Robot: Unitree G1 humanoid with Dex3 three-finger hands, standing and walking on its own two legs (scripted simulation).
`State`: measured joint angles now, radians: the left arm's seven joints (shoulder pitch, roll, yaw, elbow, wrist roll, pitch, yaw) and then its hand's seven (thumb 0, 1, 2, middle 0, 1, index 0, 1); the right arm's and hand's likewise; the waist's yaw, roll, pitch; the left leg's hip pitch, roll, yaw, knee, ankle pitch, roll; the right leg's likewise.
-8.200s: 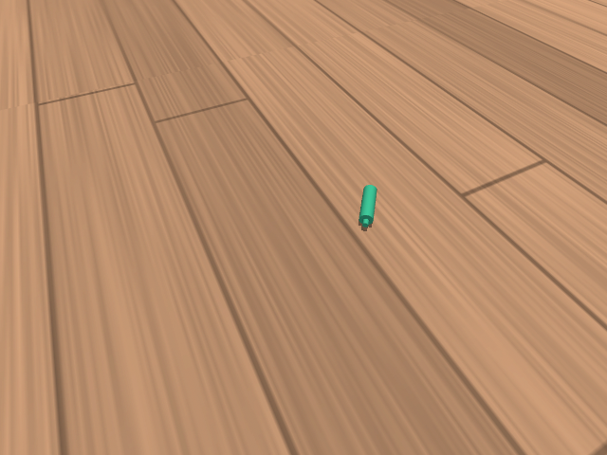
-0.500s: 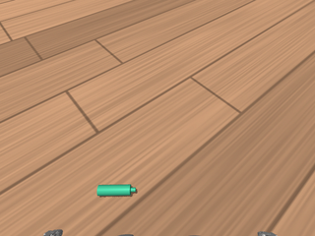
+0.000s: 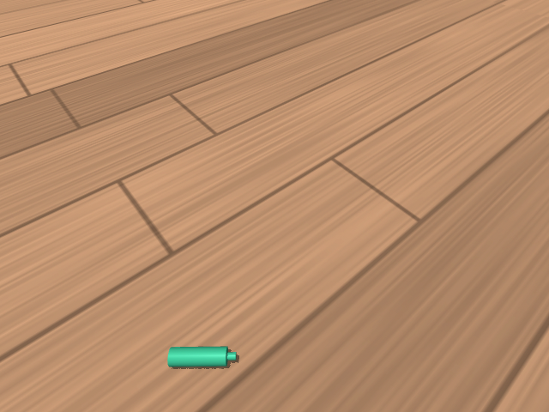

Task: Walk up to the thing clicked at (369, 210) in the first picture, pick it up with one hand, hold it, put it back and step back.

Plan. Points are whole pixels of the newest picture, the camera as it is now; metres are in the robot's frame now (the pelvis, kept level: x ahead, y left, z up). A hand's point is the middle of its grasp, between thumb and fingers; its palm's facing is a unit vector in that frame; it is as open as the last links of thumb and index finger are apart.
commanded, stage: stand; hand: left
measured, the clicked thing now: (203, 356) +0.42 +0.26 -0.75
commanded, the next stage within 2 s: none
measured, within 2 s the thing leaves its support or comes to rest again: neither
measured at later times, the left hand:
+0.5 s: hand out of the picture +0.11 +0.25 -0.15, palm faces +0.00 -0.94 -0.34, open 7.4 cm
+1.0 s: hand out of the picture +0.11 +0.25 -0.15, palm faces +0.00 -0.94 -0.34, open 7.4 cm
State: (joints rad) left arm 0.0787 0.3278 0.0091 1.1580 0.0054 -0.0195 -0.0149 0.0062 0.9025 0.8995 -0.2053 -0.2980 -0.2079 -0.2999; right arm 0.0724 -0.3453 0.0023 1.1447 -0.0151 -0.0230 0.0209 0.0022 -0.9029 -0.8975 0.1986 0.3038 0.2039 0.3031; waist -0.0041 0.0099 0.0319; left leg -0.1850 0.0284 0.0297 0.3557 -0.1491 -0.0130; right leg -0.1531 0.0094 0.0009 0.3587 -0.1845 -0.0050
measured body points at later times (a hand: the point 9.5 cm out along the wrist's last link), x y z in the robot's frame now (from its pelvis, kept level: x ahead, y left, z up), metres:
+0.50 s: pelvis +0.03 +0.00 +0.00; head +0.04 -0.01 +0.45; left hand +0.11 +0.30 -0.13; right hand +0.12 -0.30 -0.13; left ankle +0.03 +0.13 -0.75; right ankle +0.01 -0.11 -0.75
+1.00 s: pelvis +0.03 +0.00 +0.00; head +0.04 +0.00 +0.45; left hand +0.11 +0.30 -0.13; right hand +0.12 -0.30 -0.13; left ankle +0.03 +0.13 -0.75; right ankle +0.01 -0.11 -0.75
